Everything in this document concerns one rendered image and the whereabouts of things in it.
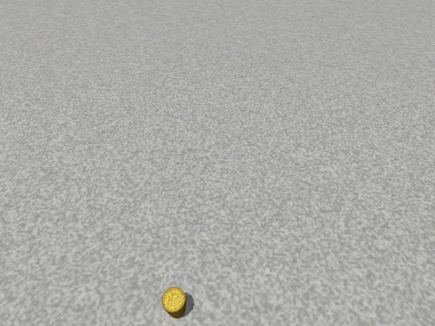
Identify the cup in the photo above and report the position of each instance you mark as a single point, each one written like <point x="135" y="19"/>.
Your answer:
<point x="174" y="302"/>

